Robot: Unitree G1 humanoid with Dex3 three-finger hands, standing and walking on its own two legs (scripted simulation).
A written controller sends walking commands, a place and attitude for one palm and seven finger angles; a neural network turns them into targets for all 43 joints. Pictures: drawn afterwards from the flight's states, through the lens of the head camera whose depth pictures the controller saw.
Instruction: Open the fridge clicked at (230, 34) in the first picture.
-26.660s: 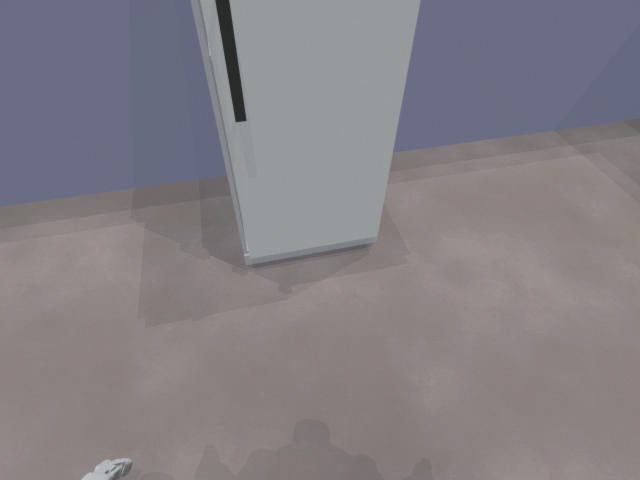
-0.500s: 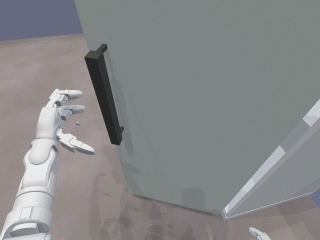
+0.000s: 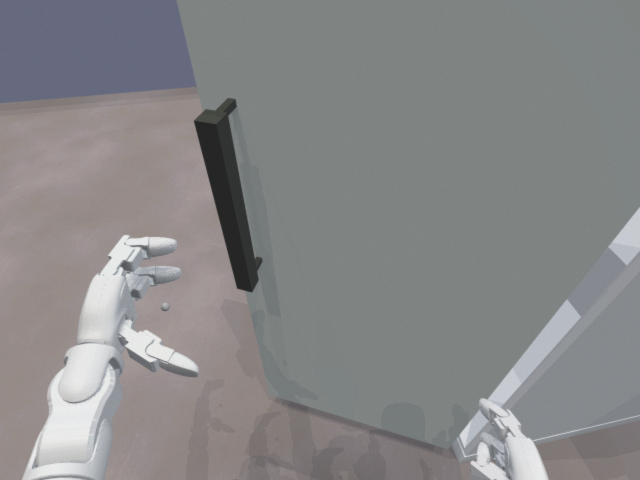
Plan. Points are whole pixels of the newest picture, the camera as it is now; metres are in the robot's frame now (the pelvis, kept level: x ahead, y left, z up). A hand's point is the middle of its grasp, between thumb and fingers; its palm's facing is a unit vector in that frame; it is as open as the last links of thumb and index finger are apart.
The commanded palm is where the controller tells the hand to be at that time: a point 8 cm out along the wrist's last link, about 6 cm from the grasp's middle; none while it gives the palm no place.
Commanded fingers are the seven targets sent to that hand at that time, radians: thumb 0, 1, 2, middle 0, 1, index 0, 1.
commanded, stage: slip the hand off the handle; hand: left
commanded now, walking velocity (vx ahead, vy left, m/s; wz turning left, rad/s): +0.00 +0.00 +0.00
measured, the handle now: (239, 207) +0.45 +0.16 +0.11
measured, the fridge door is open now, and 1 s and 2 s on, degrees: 62 62 62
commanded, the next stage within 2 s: draw the hand back to the body in 0.04 s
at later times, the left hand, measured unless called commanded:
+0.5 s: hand (131, 314) +0.25 +0.23 +0.13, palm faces +0.13 -0.99 -0.02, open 14.7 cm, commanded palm +0.21 +0.27 +0.14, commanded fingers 0.00 -0.55 0.20 -0.25 -1.15 -0.25 -1.15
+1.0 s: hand (83, 330) +0.22 +0.25 +0.15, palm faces +0.40 -0.86 -0.32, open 12.4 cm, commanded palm +0.17 +0.29 +0.17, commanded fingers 0.00 0.28 0.60 -0.22 -0.66 -0.22 -0.66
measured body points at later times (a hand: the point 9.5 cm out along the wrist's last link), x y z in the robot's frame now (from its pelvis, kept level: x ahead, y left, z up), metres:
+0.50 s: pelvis +0.01 -0.01 +0.01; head -0.01 -0.02 +0.45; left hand +0.24 +0.28 +0.13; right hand +0.19 -0.24 -0.06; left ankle +0.02 +0.10 -0.72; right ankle +0.01 -0.11 -0.72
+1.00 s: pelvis +0.01 +0.00 +0.01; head -0.01 -0.01 +0.46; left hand +0.19 +0.30 +0.17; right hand +0.19 -0.21 -0.07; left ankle +0.02 +0.10 -0.72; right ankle +0.01 -0.11 -0.72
